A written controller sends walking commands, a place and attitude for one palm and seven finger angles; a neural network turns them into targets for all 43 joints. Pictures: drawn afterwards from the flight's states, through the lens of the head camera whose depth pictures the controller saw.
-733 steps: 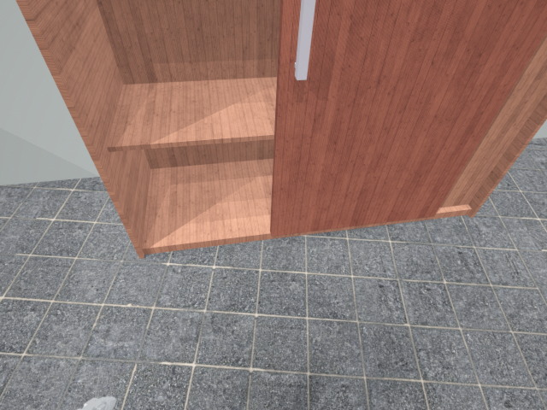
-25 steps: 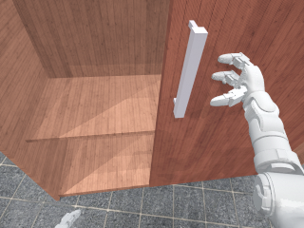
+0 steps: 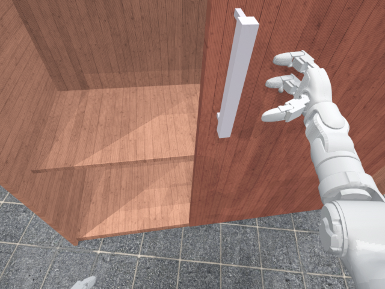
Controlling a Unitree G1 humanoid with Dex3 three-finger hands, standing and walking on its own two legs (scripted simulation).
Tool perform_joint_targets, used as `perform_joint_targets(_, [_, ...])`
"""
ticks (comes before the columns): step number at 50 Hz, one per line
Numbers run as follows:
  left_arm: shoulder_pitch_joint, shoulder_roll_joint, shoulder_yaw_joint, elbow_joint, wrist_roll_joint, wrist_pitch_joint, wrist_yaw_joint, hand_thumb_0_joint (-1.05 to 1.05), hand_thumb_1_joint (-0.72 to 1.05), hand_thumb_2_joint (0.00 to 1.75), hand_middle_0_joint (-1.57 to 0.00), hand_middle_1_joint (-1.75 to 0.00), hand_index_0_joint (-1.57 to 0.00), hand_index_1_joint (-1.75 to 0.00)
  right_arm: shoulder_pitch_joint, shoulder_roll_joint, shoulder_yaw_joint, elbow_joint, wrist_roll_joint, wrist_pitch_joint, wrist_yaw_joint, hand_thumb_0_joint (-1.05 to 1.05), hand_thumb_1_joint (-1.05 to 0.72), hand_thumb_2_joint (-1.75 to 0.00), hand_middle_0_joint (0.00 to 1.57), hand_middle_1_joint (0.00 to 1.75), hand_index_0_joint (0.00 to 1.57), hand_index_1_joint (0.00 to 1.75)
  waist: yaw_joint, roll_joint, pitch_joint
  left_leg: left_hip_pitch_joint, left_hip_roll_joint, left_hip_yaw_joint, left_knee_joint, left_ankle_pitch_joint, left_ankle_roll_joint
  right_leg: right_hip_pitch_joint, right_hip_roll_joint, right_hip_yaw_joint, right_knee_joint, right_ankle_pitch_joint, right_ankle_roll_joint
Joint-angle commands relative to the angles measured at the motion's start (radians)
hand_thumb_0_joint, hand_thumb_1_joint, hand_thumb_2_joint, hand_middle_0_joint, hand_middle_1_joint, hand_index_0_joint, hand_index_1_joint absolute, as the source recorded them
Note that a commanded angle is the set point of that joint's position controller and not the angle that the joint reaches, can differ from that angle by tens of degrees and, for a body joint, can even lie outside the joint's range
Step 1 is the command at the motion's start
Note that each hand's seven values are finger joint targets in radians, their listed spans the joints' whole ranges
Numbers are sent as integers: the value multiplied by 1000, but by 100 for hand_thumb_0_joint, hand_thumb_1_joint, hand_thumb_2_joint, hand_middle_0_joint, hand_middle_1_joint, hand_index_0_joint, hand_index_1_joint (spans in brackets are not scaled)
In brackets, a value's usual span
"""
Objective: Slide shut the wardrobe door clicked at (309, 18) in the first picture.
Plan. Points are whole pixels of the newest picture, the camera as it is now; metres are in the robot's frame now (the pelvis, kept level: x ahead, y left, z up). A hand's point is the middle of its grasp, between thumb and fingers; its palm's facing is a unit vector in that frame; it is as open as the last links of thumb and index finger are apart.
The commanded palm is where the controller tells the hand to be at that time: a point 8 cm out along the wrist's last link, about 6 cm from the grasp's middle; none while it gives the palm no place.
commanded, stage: move the hooked fingers beside the handle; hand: right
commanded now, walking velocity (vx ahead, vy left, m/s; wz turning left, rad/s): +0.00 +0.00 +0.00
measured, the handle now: (230, 82) +0.48 -0.04 +0.19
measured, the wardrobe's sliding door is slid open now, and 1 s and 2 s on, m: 0.55 0.53 0.53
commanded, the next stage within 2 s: none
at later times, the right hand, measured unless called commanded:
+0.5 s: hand (274, 91) +0.46 -0.12 +0.19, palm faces -0.11 +0.99 -0.04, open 13.5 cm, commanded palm +0.48 -0.13 +0.17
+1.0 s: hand (270, 91) +0.46 -0.12 +0.19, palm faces -0.11 +0.99 -0.04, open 13.5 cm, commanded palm +0.48 -0.13 +0.17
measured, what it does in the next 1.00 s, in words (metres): stands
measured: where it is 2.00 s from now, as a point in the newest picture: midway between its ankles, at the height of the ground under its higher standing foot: outside the picture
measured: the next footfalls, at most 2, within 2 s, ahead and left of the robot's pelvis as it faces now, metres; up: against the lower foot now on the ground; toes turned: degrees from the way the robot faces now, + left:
none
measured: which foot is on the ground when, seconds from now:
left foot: down 0.00-1.00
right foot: down 0.00-1.00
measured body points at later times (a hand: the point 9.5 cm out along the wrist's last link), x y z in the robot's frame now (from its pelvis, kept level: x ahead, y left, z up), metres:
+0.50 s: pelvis -0.01 +0.01 +0.00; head +0.03 +0.02 +0.45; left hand +0.07 +0.26 -0.12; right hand +0.46 -0.18 +0.19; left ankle +0.03 +0.11 -0.73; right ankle +0.01 -0.10 -0.73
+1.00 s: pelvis -0.01 +0.00 +0.00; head +0.02 +0.01 +0.44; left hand +0.06 +0.26 -0.13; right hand +0.46 -0.17 +0.19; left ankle +0.03 +0.11 -0.73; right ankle +0.01 -0.10 -0.73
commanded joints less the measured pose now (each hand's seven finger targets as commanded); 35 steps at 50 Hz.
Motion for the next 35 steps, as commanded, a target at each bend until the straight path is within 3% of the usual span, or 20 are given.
perform_joint_targets(1, [19,139,47,-93,-7,-51,6,0,90,90,-20,-30,-20,-30,-610,128,114,-184,-20,-26,48,0,50,-30,30,120,30,120,170,4,-218,-85,-19,-47,-89,7,16,202,-63,44,-104,-25,10])
perform_joint_targets(2, [22,140,48,-91,-6,-47,5,0,90,90,-20,-30,-20,-30,-592,126,111,-168,-22,-25,43,0,50,-30,30,120,30,120,168,32,-203,-81,-19,-46,-92,-1,14,180,-64,40,-102,-31,6])
perform_joint_targets(5, [17,141,46,-95,-9,-49,7,0,90,90,-20,-30,-20,-30,-597,119,103,-167,-16,-25,41,0,50,-30,30,120,30,120,168,20,-201,-80,-18,-54,-95,-16,13,165,-60,32,-99,-54,3])
perform_joint_targets(7, [26,148,47,-90,-7,-41,9,0,90,90,-20,-30,-20,-30,-577,73,70,-145,-17,-23,39,0,50,-30,30,120,30,120,164,67,-200,-57,-17,-56,-99,-19,10,133,-60,24,-95,-49,-1])
perform_joint_targets(11, [18,140,46,-102,-11,-43,8,0,90,90,-20,-30,-20,-30,-606,116,103,-175,-18,-25,45,0,50,-30,30,120,30,120,171,-3,-219,-77,-16,-54,-89,-12,13,162,-59,26,-91,-43,4])
perform_joint_targets(13, [23,145,45,-98,-11,-36,9,0,90,90,-20,-30,-20,-30,-574,88,79,-135,-18,-15,36,0,50,-30,30,120,30,120,167,25,-198,-74,-16,-60,-95,-27,11,126,-59,23,-89,-60,-1])
perform_joint_targets(17, [21,149,43,-102,-15,-34,17,0,90,90,-20,-30,-20,-30,-552,91,82,-122,-14,-9,35,0,50,-30,30,120,30,120,169,62,-166,-75,-13,-63,-101,-71,7,85,-63,15,-96,-113,-4])
perform_joint_targets(18, [22,149,43,-102,-16,-33,17,0,90,90,-20,-30,-20,-30,-558,72,67,-128,-14,-8,34,0,50,-30,30,120,30,120,168,44,-175,-73,-14,-68,-103,-76,7,84,-60,14,-95,-116,-5])
perform_joint_targets(19, [24,148,41,-107,-18,-32,18,0,90,90,-20,-30,-20,-30,-552,79,70,-124,-12,-6,35,0,50,-30,30,120,30,120,167,62,-186,-65,-14,-68,-100,-79,5,78,-61,13,-95,-117,-5])
perform_joint_targets(25, [26,146,43,-110,-22,-36,24,0,90,90,-20,-30,-20,-30,-549,101,90,-137,-16,-1,27,0,50,-30,30,120,30,120,172,24,-175,-99,-13,-68,-95,-99,5,86,-67,18,-99,-157,-1])
perform_joint_targets(29, [38,144,43,-111,-20,-36,23,0,90,90,-20,-30,-20,-30,-555,90,85,-144,-22,0,16,0,50,-30,30,120,30,120,173,52,-200,-80,-14,-69,-96,-86,1,83,-66,14,-93,-129,-5])
perform_joint_targets(34, [37,144,41,-109,-20,-37,23,0,90,90,-20,-30,-20,-30,-553,95,90,-134,-24,1,13,0,50,-30,30,120,30,120,172,38,-170,-88,-14,-71,-98,-107,3,68,-66,13,-99,-157,-4])
perform_joint_targets(35, [43,146,42,-108,-19,-36,25,0,90,90,-20,-30,-20,-30,-547,70,71,-130,-24,1,13,0,50,-30,30,120,30,120,170,54,-179,-76,-13,-71,-99,-105,2,61,-66,10,-97,-151,-5])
